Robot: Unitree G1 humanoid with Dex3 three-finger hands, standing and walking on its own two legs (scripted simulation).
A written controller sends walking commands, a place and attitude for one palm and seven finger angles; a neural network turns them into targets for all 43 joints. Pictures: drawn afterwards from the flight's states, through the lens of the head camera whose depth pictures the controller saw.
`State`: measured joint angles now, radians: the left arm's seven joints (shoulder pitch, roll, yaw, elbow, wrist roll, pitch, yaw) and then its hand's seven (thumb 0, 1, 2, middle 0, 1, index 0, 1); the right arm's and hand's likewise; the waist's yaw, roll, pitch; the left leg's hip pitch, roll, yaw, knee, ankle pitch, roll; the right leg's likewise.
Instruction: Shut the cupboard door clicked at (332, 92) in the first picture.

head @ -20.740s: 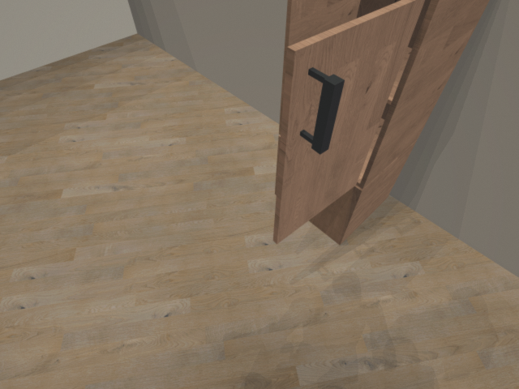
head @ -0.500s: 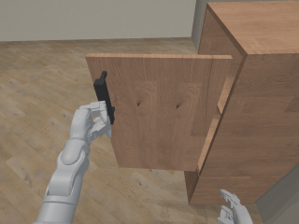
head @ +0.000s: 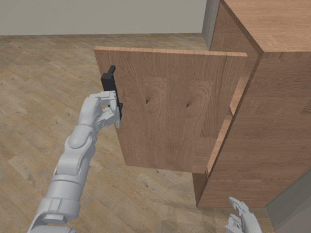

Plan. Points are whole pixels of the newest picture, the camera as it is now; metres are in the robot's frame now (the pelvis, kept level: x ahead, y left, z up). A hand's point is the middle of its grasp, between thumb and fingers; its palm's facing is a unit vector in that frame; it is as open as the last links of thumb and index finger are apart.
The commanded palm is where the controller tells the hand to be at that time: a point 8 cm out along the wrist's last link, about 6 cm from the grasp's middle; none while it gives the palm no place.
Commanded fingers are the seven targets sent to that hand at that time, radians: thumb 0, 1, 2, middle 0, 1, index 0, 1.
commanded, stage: push the door shut along its arc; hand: left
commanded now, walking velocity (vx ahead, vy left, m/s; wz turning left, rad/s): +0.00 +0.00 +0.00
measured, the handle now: (114, 94) +0.45 +0.14 +0.13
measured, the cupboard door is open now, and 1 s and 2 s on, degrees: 83 67 50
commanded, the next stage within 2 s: pull the fist back off the door in 1.60 s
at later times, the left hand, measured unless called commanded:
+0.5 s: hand (129, 100) +0.41 +0.10 +0.14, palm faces -0.20 -0.98 -0.03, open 3.1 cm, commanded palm +0.41 +0.14 +0.14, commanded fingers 0.00 0.90 0.90 -1.30 -1.50 -1.30 -1.50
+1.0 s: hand (147, 86) +0.48 +0.05 +0.14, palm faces -0.34 -0.94 -0.01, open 3.1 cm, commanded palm +0.48 +0.11 +0.14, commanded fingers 0.00 0.90 0.90 -1.30 -1.50 -1.30 -1.50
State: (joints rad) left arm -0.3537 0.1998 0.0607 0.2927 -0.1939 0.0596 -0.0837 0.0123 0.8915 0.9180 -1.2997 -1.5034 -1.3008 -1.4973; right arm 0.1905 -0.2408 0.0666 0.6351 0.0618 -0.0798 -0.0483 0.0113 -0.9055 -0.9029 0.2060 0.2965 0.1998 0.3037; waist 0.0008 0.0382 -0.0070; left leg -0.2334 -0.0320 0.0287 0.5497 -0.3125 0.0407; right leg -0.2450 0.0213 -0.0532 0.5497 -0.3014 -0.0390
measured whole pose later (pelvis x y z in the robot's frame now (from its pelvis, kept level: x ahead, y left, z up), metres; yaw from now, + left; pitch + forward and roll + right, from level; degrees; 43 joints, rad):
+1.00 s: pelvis +0.00 +0.00 -0.01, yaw -2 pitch +8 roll +0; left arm -0.98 0.31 0.17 1.13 -0.16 -0.22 -0.31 0.02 0.90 0.90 -1.30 -1.50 -1.30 -1.50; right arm 0.38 -0.30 0.02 0.72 0.02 -0.12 -0.03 0.01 -0.91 -0.90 0.21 0.30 0.20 0.30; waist -0.14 0.02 -0.03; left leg -0.45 -0.03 0.06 0.63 -0.33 0.05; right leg -0.48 0.02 -0.03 0.64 -0.31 -0.04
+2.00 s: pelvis +0.01 +0.00 -0.02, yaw -2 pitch +17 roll +0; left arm -1.20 0.13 0.24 1.25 0.04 -0.24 0.27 0.02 0.90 0.92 -1.30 -1.50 -1.30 -1.50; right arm 0.43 -0.23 0.00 0.71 -0.07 -0.05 0.10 0.00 -0.91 -0.90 0.21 0.30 0.20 0.30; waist -0.18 0.05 -0.09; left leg -0.65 -0.01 0.06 0.73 -0.38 0.04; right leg -0.68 0.04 -0.02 0.73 -0.35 -0.04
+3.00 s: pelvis +0.00 +0.00 +0.00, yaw -4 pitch +3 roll +0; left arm -0.48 0.08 0.10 0.46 -0.12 -0.07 0.09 0.02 0.90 0.90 -1.30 -1.50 -1.30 -1.50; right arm 0.33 -0.23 0.01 0.64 0.04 -0.01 0.01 0.01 -0.91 -0.90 0.21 0.30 0.20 0.30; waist -0.03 0.05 -0.05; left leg -0.28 -0.01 0.09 0.53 -0.30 0.04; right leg -0.32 0.05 0.01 0.55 -0.28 -0.04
